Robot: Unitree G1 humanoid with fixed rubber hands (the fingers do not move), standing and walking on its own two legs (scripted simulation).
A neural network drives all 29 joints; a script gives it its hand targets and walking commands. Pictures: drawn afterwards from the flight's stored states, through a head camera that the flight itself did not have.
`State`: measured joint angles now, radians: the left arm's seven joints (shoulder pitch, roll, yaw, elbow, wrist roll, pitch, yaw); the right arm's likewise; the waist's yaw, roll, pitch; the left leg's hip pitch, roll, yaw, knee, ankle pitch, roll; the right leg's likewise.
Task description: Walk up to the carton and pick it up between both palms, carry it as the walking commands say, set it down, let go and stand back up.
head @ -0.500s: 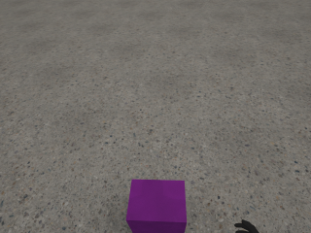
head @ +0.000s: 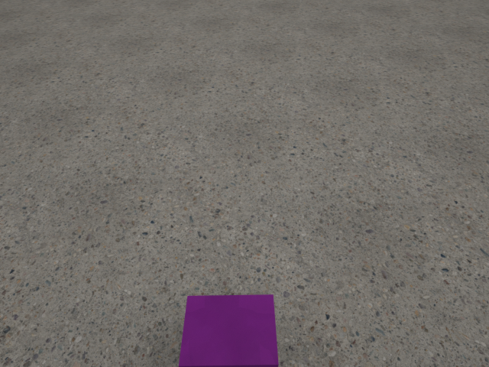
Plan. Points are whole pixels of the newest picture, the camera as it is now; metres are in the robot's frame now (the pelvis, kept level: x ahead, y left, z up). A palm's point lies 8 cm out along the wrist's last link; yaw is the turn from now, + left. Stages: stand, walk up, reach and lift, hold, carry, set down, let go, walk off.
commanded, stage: stand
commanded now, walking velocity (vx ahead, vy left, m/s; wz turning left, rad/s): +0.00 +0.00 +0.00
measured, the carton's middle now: (231, 341) +0.36 +0.06 -0.62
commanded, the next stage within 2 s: none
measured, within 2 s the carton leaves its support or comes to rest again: neither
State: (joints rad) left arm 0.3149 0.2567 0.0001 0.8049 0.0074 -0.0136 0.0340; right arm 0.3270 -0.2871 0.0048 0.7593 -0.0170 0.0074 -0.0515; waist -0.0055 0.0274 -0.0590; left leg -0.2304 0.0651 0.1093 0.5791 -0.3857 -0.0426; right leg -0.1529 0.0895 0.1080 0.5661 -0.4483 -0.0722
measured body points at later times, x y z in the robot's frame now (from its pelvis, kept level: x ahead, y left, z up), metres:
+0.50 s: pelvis -0.02 +0.01 +0.01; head -0.03 +0.00 +0.46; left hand +0.00 +0.27 -0.13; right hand -0.03 -0.24 -0.15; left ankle -0.06 +0.14 -0.73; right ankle -0.10 -0.09 -0.73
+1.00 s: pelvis -0.04 +0.03 +0.01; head -0.04 +0.01 +0.46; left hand -0.05 +0.26 -0.14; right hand -0.07 -0.21 -0.15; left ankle -0.06 +0.14 -0.73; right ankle -0.10 -0.09 -0.73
